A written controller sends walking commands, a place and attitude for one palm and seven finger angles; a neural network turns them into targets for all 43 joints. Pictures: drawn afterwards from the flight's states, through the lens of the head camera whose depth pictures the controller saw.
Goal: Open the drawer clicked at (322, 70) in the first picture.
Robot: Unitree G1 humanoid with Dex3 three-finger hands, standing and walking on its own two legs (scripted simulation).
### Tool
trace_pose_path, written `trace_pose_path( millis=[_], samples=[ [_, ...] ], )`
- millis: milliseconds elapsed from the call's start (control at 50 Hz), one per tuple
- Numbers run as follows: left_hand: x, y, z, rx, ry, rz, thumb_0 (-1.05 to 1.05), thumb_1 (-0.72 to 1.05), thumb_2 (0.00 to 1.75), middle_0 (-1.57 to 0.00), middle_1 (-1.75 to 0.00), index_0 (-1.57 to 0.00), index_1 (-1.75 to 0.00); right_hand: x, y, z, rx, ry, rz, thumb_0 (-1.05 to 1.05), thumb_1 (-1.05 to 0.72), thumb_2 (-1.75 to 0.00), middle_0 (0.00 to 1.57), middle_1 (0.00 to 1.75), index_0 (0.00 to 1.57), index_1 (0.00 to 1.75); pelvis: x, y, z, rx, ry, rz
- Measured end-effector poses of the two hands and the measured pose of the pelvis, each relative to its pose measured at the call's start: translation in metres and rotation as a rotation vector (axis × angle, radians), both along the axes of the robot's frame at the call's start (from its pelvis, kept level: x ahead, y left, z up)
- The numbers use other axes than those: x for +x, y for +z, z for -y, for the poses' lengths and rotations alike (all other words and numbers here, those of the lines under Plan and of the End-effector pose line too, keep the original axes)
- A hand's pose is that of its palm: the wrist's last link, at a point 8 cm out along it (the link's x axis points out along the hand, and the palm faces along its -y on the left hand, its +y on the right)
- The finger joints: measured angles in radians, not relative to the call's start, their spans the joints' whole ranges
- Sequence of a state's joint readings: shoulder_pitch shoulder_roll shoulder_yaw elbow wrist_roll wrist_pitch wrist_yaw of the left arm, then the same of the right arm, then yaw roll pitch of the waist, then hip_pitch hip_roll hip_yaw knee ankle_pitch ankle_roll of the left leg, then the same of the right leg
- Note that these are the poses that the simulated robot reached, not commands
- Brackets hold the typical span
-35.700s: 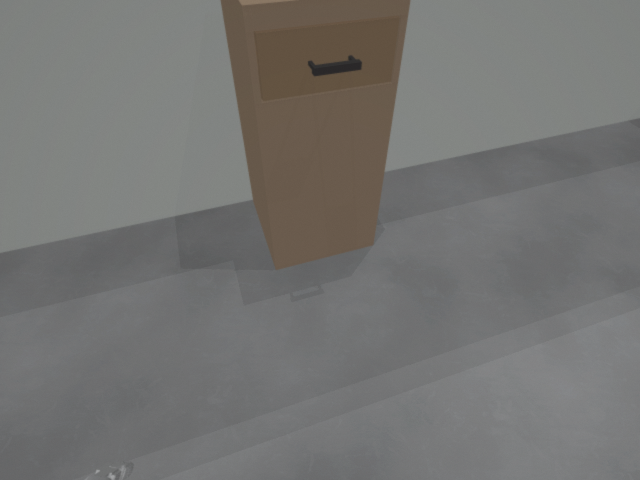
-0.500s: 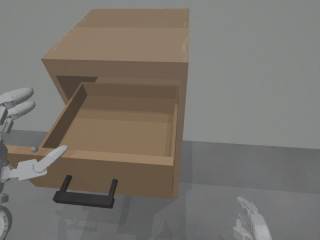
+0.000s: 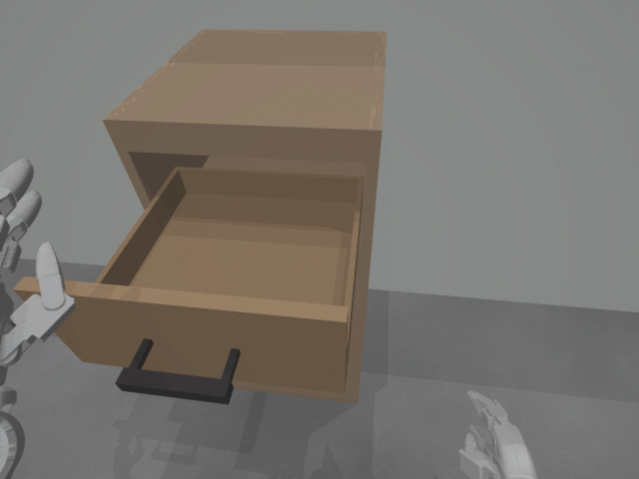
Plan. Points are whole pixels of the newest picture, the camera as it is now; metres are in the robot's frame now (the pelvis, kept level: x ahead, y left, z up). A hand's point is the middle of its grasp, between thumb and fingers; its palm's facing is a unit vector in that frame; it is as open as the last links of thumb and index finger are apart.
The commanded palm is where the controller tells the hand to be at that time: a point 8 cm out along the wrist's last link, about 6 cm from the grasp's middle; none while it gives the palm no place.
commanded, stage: step back with the hand held close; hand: left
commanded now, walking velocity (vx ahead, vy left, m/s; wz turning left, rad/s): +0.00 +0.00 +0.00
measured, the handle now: (182, 369) +0.22 +0.20 +0.04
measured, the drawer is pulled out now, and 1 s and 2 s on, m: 0.29 0.29 0.29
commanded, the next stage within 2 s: stop stepping back and stand still in 1.14 s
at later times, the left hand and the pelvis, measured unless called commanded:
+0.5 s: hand (50, 336) +0.16 +0.23 +0.22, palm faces +0.35 -0.75 -0.56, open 7.4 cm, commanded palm +0.09 +0.29 +0.24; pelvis -0.04 +0.01 -0.01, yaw +0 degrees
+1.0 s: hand out of the picture +0.05 +0.26 +0.23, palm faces +0.52 -0.76 -0.39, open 7.4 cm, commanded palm -0.02 +0.29 +0.24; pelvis -0.14 +0.01 -0.01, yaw +2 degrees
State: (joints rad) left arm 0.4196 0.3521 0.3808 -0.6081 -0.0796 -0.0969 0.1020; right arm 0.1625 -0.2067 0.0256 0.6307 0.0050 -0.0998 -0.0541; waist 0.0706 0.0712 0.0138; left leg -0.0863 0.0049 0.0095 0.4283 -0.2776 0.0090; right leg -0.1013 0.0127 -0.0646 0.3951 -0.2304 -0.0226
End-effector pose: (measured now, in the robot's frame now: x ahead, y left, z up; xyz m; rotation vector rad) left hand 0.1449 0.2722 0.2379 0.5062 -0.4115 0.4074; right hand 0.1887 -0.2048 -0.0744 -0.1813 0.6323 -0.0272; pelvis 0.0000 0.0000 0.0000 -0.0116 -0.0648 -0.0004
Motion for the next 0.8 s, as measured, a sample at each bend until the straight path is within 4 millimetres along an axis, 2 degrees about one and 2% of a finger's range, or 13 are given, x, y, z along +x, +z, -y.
trace_pose_path(
  millis=[200, 300, 380, 460, 580, 720, 800],
  samples=[
    [0.000, 0.009, 0.003, 0.092, -0.018, 0.016, 0.01, 0.89, 0.90, -0.21, -0.30, -0.21, -0.30, -0.022, -0.005, 0.017, -0.009, -0.053, -0.037, 0.01, -0.91, -0.90, 0.20, 0.30, 0.20, 0.30, -0.011, -0.001, 0.003, -0.008, 0.005, -0.057],
    [0.006, 0.000, 0.007, 0.119, -0.081, -0.044, 0.01, 0.89, 0.90, -0.21, -0.30, -0.21, -0.30, -0.040, -0.008, 0.030, -0.035, -0.118, -0.070, 0.01, -0.91, -0.90, 0.20, 0.30, 0.20, 0.30, -0.019, -0.002, -0.004, -0.002, -0.004, -0.092],
    [0.002, -0.005, 0.006, 0.156, -0.118, -0.090, 0.01, 0.89, 0.90, -0.21, -0.30, -0.21, -0.30, -0.055, -0.008, 0.036, -0.052, -0.167, -0.085, 0.01, -0.91, -0.90, 0.20, 0.30, 0.20, 0.30, -0.026, -0.004, -0.009, 0.002, -0.007, -0.104],
    [-0.013, -0.002, 0.001, 0.197, -0.128, -0.077, 0.01, 0.89, 0.90, -0.21, -0.30, -0.21, -0.30, -0.068, -0.006, 0.036, -0.068, -0.187, -0.087, 0.01, -0.91, -0.90, 0.20, 0.30, 0.20, 0.30, -0.035, -0.006, -0.013, 0.003, -0.005, -0.104],
    [-0.045, 0.003, -0.007, 0.210, -0.085, 0.009, 0.01, 0.89, 0.90, -0.21, -0.30, -0.22, -0.30, -0.082, -0.003, 0.025, -0.089, -0.154, -0.055, 0.01, -0.91, -0.90, 0.20, 0.30, 0.20, 0.30, -0.055, -0.011, -0.014, 0.011, 0.001, -0.093],
    [-0.083, -0.003, -0.007, 0.162, 0.004, 0.111, 0.01, 0.89, 0.90, -0.21, -0.30, -0.21, -0.30, -0.102, -0.012, 0.016, -0.079, -0.084, -0.009, 0.01, -0.91, -0.90, 0.20, 0.30, 0.20, 0.30, -0.081, -0.022, -0.004, 0.010, 0.019, -0.067],
    [-0.100, -0.005, -0.004, 0.097, -0.011, 0.164, 0.01, 0.89, 0.90, -0.21, -0.30, -0.21, -0.30, -0.122, -0.015, 0.019, -0.085, -0.079, -0.050, 0.01, -0.91, -0.90, 0.20, 0.30, 0.20, 0.30, -0.095, -0.022, -0.004, 0.008, 0.033, -0.053]
  ],
)
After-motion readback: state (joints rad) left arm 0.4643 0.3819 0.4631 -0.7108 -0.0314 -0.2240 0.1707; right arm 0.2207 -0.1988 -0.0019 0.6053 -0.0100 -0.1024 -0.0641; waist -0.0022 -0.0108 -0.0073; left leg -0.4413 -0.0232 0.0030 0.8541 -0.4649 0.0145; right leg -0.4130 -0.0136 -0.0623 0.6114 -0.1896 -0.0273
